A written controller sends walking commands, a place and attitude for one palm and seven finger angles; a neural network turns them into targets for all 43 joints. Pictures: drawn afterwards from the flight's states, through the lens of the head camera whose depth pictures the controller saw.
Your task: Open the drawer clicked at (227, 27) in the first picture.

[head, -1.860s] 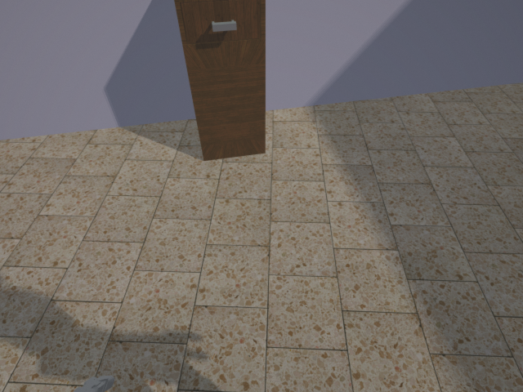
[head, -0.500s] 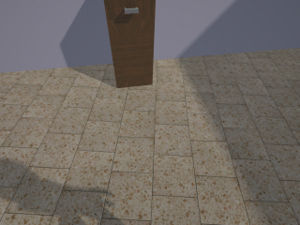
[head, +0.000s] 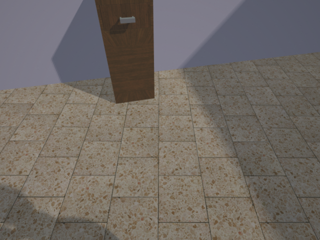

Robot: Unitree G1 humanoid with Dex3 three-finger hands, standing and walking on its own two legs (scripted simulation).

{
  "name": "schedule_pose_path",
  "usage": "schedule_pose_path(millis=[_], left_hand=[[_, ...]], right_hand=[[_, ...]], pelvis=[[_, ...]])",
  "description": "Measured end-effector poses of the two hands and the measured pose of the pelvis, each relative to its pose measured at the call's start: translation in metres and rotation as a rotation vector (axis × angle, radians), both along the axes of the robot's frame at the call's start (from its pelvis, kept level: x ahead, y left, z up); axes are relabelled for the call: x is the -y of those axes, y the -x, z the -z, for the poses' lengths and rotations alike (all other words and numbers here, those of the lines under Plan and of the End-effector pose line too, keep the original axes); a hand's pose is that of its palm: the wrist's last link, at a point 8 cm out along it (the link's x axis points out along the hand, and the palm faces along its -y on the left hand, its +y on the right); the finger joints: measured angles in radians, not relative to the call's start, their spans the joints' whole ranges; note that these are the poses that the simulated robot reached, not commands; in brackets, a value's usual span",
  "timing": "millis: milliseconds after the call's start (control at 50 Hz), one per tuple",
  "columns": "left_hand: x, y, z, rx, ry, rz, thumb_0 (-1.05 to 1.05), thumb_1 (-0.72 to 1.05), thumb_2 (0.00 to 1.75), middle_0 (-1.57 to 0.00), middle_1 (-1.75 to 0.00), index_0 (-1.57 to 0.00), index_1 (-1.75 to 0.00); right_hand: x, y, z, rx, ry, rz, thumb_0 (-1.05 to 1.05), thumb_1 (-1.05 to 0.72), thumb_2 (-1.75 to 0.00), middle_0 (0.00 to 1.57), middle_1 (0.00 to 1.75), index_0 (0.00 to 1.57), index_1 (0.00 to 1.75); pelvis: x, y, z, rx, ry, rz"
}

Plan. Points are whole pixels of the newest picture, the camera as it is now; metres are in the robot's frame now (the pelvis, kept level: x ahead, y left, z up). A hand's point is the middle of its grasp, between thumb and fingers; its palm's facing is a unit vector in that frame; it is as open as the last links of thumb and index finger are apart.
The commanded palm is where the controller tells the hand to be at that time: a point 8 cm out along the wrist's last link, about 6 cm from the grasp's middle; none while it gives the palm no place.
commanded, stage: walk to a spot facing it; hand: left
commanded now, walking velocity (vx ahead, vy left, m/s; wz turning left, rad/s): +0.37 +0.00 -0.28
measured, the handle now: (127, 19) +1.44 +0.33 +0.01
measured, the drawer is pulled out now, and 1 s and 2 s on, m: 0.00 0.00 0.00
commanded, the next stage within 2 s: turn to face it in 1.54 s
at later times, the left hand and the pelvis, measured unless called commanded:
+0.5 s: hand (91, 208) +0.25 +0.24 -0.16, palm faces -0.13 -0.97 -0.18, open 7.4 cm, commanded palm none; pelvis +0.18 +0.05 +0.01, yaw -11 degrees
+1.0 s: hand (136, 145) +0.50 +0.13 -0.15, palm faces -0.28 -0.93 -0.23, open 7.1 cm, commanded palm none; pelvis +0.39 -0.04 +0.01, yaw -18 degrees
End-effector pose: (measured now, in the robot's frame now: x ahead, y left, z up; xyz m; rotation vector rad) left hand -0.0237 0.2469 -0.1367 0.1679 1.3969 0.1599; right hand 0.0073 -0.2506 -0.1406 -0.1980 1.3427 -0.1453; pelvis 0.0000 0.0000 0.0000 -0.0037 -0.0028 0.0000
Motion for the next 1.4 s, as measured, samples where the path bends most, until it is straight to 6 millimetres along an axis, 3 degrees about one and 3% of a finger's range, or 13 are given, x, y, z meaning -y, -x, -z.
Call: schedule_pose_path(millis=[100, 200, 280, 340, 420, 500, 640, 760, 860, 1040, 1220, 1300, 1400], left_hand=[[0.017, 0.012, 0.002, -0.063, 0.038, -0.072, 0.00, 0.91, 0.90, -0.20, -0.30, -0.20, -0.30], [0.016, 0.022, 0.000, -0.221, 0.088, -0.075, 0.00, 0.91, 0.90, -0.20, -0.30, -0.20, -0.30], [-0.007, -0.003, 0.013, -0.296, 0.109, -0.044, 0.00, 0.91, 0.90, -0.20, -0.30, -0.20, -0.30], [-0.028, -0.059, 0.014, -0.244, 0.083, 0.021, 0.01, 0.91, 0.90, -0.20, -0.30, -0.20, -0.30], [-0.046, -0.165, 0.007, -0.059, 0.048, 0.097, 0.01, 0.91, 0.90, -0.20, -0.30, -0.20, -0.30], [-0.044, -0.271, -0.005, 0.117, 0.035, 0.165, 0.00, 0.92, 0.90, -0.19, -0.30, -0.20, -0.30], [0.005, -0.422, -0.017, 0.259, 0.052, 0.326, 0.00, 0.92, 0.90, -0.19, -0.30, -0.19, -0.30], [0.069, -0.515, -0.004, 0.330, 0.070, 0.421, 0.00, 0.92, 0.90, -0.19, -0.30, -0.20, -0.30], [0.089, -0.522, -0.002, 0.269, 0.081, 0.389, 0.00, 0.91, 0.90, -0.20, -0.30, -0.20, -0.30], [0.061, -0.526, -0.013, 0.125, 0.009, 0.317, -0.02, 0.95, 0.90, -0.20, -0.30, -0.20, -0.30], [0.048, -0.536, 0.018, -0.038, 0.076, 0.211, 0.00, 0.92, 0.90, -0.20, -0.30, -0.20, -0.30], [0.047, -0.568, 0.018, -0.089, 0.088, 0.247, 0.00, 0.92, 0.90, -0.20, -0.30, -0.20, -0.30], [0.059, -0.643, 0.004, -0.014, 0.089, 0.302, 0.01, 0.91, 0.90, -0.20, -0.30, -0.20, -0.30]], right_hand=[[-0.011, -0.019, -0.004, -0.069, 0.001, -0.006, 0.01, -0.91, -0.90, 0.20, 0.30, 0.20, 0.30], [-0.031, -0.095, -0.016, 0.059, 0.008, 0.000, 0.01, -0.91, -0.90, 0.20, 0.30, 0.20, 0.30], [-0.049, -0.150, -0.014, 0.209, 0.034, 0.032, 0.01, -0.91, -0.90, 0.20, 0.30, 0.20, 0.30], [-0.062, -0.158, -0.019, 0.234, 0.028, 0.092, 0.00, -0.91, -0.90, 0.20, 0.30, 0.20, 0.30], [-0.071, -0.145, -0.025, 0.163, 0.032, 0.175, 0.00, -0.93, -0.90, 0.20, 0.30, 0.20, 0.30], [-0.078, -0.123, -0.023, 0.043, 0.016, 0.238, 0.00, -0.94, -0.90, 0.20, 0.30, 0.20, 0.30], [-0.097, -0.095, -0.015, -0.163, -0.053, 0.379, 0.00, -0.92, -0.90, 0.20, 0.30, 0.20, 0.30], [-0.097, -0.103, 0.001, -0.322, -0.133, 0.469, 0.00, -0.91, -0.90, 0.20, 0.30, 0.20, 0.30], [-0.058, -0.176, 0.002, -0.230, -0.118, 0.473, 0.01, -0.91, -0.90, 0.20, 0.30, 0.20, 0.30], [0.016, -0.356, -0.013, 0.094, -0.022, 0.374, 0.01, -0.93, -0.90, 0.19, 0.30, 0.19, 0.30], [0.031, -0.500, -0.024, 0.216, 0.052, 0.246, 0.01, -0.92, -0.90, 0.19, 0.30, 0.19, 0.30], [0.020, -0.525, -0.027, 0.249, 0.057, 0.280, 0.00, -0.91, -0.90, 0.19, 0.30, 0.19, 0.30], [0.008, -0.511, -0.029, 0.157, 0.051, 0.383, -0.01, -0.95, -0.90, 0.20, 0.30, 0.20, 0.30]], pelvis=[[-0.006, -0.030, -0.002, -0.011, 0.007, 0.001], [-0.024, -0.063, -0.004, -0.019, 0.000, 0.040], [-0.044, -0.095, 0.009, -0.005, 0.005, 0.087], [-0.051, -0.118, 0.004, 0.009, 0.003, 0.131], [-0.054, -0.148, -0.009, 0.009, 0.004, 0.156], [-0.053, -0.179, -0.014, 0.004, -0.004, 0.186], [-0.036, -0.239, -0.009, 0.005, -0.014, 0.242], [0.004, -0.300, 0.013, 0.008, -0.015, 0.278], [0.026, -0.337, 0.004, 0.030, -0.008, 0.302], [0.038, -0.407, -0.013, 0.008, 0.018, 0.304], [0.028, -0.498, 0.001, 0.012, 0.037, 0.296], [0.024, -0.529, -0.002, 0.031, 0.023, 0.330], [0.027, -0.563, -0.014, 0.033, 0.014, 0.364]])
